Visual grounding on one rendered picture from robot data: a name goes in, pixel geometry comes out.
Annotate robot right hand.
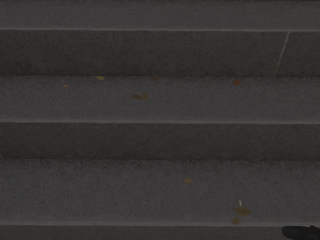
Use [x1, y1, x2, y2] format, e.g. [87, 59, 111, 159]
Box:
[281, 225, 320, 240]

